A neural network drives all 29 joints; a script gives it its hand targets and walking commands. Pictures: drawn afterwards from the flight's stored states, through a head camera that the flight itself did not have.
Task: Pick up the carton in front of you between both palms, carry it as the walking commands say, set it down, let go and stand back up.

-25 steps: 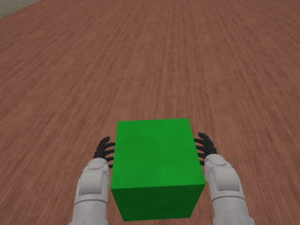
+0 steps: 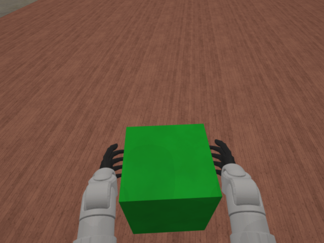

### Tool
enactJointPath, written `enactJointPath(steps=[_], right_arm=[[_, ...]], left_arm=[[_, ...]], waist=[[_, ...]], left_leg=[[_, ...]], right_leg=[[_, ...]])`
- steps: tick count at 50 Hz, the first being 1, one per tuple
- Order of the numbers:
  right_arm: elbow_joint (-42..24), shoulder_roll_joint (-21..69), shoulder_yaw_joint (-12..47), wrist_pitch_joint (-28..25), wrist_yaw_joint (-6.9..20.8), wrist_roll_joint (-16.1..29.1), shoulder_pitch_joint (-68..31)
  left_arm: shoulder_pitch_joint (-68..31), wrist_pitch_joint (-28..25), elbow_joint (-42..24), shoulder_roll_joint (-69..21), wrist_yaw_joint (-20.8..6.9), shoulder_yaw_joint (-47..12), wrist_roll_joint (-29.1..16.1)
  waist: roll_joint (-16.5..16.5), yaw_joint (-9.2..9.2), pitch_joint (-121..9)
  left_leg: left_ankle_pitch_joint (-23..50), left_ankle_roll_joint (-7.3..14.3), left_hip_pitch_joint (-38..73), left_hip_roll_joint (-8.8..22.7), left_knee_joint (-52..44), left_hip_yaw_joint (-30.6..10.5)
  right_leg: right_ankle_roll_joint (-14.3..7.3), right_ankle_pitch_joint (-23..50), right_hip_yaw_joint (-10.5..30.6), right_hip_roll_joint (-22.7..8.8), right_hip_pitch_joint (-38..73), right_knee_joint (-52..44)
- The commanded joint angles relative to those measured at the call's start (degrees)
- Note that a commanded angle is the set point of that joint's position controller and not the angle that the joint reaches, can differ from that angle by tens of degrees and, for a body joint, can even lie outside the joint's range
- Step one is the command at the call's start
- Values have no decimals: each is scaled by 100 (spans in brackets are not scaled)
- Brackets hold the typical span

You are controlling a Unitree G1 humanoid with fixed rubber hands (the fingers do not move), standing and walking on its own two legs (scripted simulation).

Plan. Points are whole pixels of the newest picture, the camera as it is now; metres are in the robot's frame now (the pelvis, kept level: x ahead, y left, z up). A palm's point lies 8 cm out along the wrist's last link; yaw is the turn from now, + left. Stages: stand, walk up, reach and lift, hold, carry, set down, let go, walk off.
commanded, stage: hold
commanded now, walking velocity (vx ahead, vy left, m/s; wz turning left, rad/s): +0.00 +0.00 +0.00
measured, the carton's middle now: (167, 180) +0.31 +0.00 -0.04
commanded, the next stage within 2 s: set down in 0.98 s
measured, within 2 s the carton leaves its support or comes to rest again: neither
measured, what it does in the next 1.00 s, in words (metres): stands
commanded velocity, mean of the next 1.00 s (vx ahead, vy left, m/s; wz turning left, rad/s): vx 0.00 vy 0.00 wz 0.00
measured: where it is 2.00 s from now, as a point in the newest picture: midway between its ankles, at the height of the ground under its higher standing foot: outside the picture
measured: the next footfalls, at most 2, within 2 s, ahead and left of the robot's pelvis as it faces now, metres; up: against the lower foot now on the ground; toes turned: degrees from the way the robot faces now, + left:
none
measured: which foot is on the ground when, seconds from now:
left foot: down 0.00-1.00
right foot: down 0.00-1.00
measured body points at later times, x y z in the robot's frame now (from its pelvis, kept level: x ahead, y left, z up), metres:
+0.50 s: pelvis -0.04 -0.01 +0.00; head -0.08 -0.02 +0.45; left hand +0.26 +0.15 +0.05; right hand +0.27 -0.15 +0.05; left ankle -0.01 +0.10 -0.74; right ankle +0.02 -0.13 -0.74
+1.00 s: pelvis -0.03 -0.02 +0.00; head -0.08 -0.03 +0.45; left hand +0.27 +0.15 +0.05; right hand +0.29 -0.15 +0.06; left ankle -0.01 +0.10 -0.74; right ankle +0.02 -0.13 -0.74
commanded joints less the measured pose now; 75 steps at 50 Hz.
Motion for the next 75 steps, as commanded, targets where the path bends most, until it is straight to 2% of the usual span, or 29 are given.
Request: enactJointPath(steps=[1,2,3,4,5,6,8,14,24,30,36,44,53,58,63,66,68,71,75], right_arm=[[-430,4791,2930,-137,1138,1169,-1815],[-424,4802,2842,-163,1125,1106,-1769],[-430,4773,2842,-175,1119,1089,-1855],[-363,4695,2849,-187,1113,1096,-2002],[-301,4772,2882,-181,1141,1093,-2072],[-261,4840,2855,-178,1151,1110,-2094],[-141,4922,2822,-190,1134,1115,-2081],[280,4927,2451,-146,1158,887,-2217],[611,5236,2355,-114,1372,872,-2814],[865,5367,2259,-120,1510,865,-3049],[1127,5427,2105,-123,1573,820,-3188],[1185,5422,2021,-93,1556,788,-3235],[842,5255,2078,-123,1425,784,-2985],[1198,4955,1574,-419,1396,490,-3392],[1874,4308,613,-978,1282,-142,-3956],[2113,3722,99,-1439,1195,-515,-3840],[2236,3457,-35,-1806,1165,-625,-3638],[2321,3446,179,-2416,1161,-514,-3588],[2316,3880,938,-3149,1200,-91,-4051]], left_arm=[[-1897,-281,-434,-4924,-1214,-2914,-1209],[-1956,-300,-579,-4747,-1203,-2865,-1098],[-1964,-306,-545,-4728,-1187,-2813,-1049],[-1965,-324,-388,-4647,-1166,-2726,-1034],[-2126,-329,-417,-4728,-1193,-2755,-1053],[-2236,-319,-387,-4784,-1211,-2785,-1102],[-2364,-317,-375,-4868,-1238,-2902,-1191],[-2616,-257,-10,-4875,-1326,-2672,-1086],[-3059,-283,468,-5110,-1498,-2366,-988],[-3304,-321,692,-5212,-1618,-2247,-963],[-3509,-328,872,-5243,-1707,-2123,-928],[-3510,-300,934,-5237,-1687,-2016,-854],[-3274,-292,604,-5186,-1539,-2145,-897],[-3565,-521,1042,-5094,-1462,-1684,-593],[-3934,-1058,1818,-4621,-1269,-705,95],[-3816,-1518,2041,-4099,-1126,-199,437],[-3658,-1885,2117,-3823,-1072,-64,541],[-3595,-2509,2146,-3779,-1046,-279,400],[-4036,-3281,2191,-4244,-998,-1081,5]], waist=[[237,67,-1215],[77,-16,-1169],[33,50,-1103],[9,39,-1157],[11,63,-781],[7,9,-848],[70,-22,-982],[77,-93,-455],[0,-15,-243],[-32,-11,-201],[-84,-33,-142],[-54,-18,-155],[-28,-37,-400],[24,-45,-208],[82,-47,57],[36,-83,-5],[12,-97,-194],[7,-106,-797],[48,-116,-2191]], left_leg=[[3264,-16,1171,-616,-688,-1807],[3296,-25,1381,-548,-695,-1855],[3374,-72,1446,-588,-682,-1793],[2438,-48,1632,-638,-838,-1728],[2209,-64,1364,-664,-890,-1672],[2423,-88,1390,-698,-853,-1701],[2454,-116,1463,-693,-868,-1754],[1389,-94,1139,-657,-1014,-1723],[95,63,704,-611,-1121,-1650],[-305,111,571,-614,-1110,-1602],[-377,103,585,-653,-1047,-1580],[-155,100,552,-651,-1068,-1609],[703,11,776,-672,-1055,-1664],[577,-25,610,-687,-942,-1625],[496,-27,120,-738,-530,-1591],[729,-47,-332,-783,-186,-1552],[1008,-61,-602,-835,63,-1517],[1480,-109,-918,-912,513,-1523],[2131,-207,-1398,-996,1273,-1564]], right_leg=[[-138,2863,1619,832,1716,-436],[-103,2551,1583,881,1618,-508],[-74,2641,1584,873,1661,-563],[-32,1908,1589,832,1639,-743],[-12,1760,1530,883,1509,-740],[-2,1984,1551,900,1598,-717],[0,1909,1546,933,1728,-693],[-96,969,1503,881,1629,-853],[-99,-27,1470,783,1663,-902],[-85,-467,1480,733,1639,-951],[-97,-720,1518,666,1538,-1028],[-58,-393,1523,659,1694,-1030],[-32,707,1549,714,1946,-923],[-85,477,1510,760,1681,-763],[-144,288,1415,862,926,-357],[-124,539,1390,932,445,-4],[-94,809,1385,950,125,249],[-63,1271,1365,995,-349,723],[-21,1977,1344,1073,-837,1496]])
